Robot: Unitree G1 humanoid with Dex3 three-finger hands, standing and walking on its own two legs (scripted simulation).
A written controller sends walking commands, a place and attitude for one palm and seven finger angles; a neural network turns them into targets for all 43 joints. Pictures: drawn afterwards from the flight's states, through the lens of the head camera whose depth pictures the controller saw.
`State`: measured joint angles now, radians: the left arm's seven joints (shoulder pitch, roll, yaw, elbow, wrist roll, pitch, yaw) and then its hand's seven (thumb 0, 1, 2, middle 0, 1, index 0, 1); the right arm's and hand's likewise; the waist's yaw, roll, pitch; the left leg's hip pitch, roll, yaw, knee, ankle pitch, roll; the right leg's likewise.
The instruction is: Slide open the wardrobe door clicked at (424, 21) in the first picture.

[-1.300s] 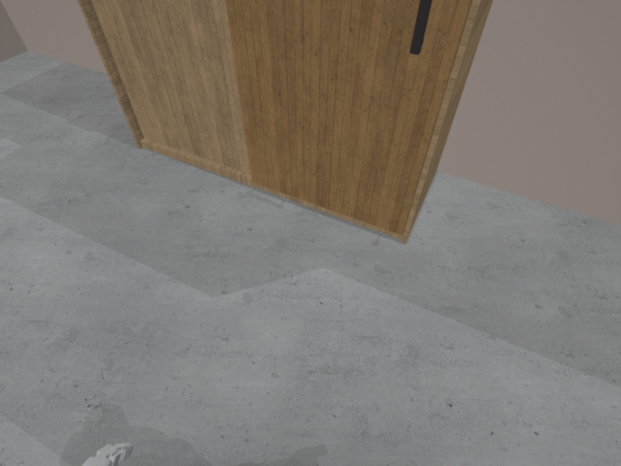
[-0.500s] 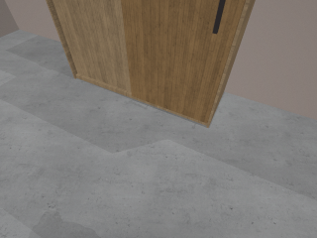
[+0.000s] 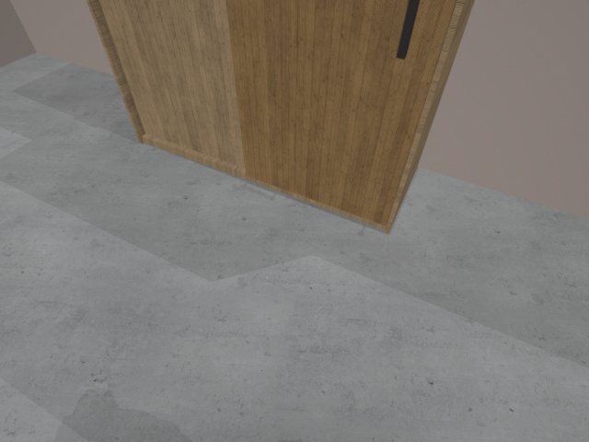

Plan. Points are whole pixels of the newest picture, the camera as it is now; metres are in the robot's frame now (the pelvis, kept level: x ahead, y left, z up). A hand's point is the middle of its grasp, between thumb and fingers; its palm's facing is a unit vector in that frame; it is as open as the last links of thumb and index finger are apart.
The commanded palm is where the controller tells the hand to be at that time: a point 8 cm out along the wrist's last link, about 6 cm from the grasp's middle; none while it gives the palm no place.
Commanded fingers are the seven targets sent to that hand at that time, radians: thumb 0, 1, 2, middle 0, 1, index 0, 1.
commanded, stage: look at it before walking up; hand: right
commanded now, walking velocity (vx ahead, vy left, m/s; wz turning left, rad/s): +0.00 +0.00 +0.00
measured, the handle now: out of the picture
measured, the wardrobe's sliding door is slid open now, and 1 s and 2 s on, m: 0.00 0.00 0.00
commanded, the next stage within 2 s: walk to a spot facing it in 0.24 s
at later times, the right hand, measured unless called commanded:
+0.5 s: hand out of the picture +0.06 -0.23 -0.17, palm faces -0.04 +0.95 -0.30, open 7.4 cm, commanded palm none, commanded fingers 0.00 -0.90 -0.90 0.20 0.30 0.20 0.30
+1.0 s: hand out of the picture +0.12 -0.17 -0.18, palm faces -0.15 +0.98 -0.15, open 7.4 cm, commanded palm none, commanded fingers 0.00 -0.90 -0.90 0.20 0.30 0.20 0.30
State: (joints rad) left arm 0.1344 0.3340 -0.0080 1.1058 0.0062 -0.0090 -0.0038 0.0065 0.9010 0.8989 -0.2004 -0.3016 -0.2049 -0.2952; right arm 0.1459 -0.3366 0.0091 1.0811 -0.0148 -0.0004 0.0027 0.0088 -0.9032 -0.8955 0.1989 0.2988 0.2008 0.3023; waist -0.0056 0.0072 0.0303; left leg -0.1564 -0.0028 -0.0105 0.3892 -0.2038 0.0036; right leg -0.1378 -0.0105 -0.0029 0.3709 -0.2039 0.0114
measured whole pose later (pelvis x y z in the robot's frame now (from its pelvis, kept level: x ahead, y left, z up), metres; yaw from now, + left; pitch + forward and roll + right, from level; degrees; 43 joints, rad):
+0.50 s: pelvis +0.01 +0.00 +0.00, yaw +3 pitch -1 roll +0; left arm 0.16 0.30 0.00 1.08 0.02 0.00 0.00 0.01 0.90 0.90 -0.20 -0.30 -0.20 -0.29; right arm 0.22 -0.30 -0.01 1.06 -0.02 0.03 0.01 0.01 -0.91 -0.90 0.20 0.30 0.20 0.30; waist -0.02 0.01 0.00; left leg -0.19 -0.02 -0.05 0.47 -0.28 0.01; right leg -0.15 -0.03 -0.04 0.44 -0.28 0.01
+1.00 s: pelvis +0.17 +0.01 -0.01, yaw +15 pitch +0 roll +1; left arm 0.12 0.17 0.05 0.95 0.01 -0.02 -0.03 0.01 0.90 0.90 -0.20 -0.30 -0.20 -0.29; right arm 0.47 -0.14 -0.04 1.09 -0.03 -0.04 0.00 0.01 -0.90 -0.90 0.20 0.30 0.20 0.30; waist -0.06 0.02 0.04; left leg 0.00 -0.03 -0.09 0.36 -0.36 0.01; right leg -0.55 -0.09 -0.07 0.77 -0.22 0.03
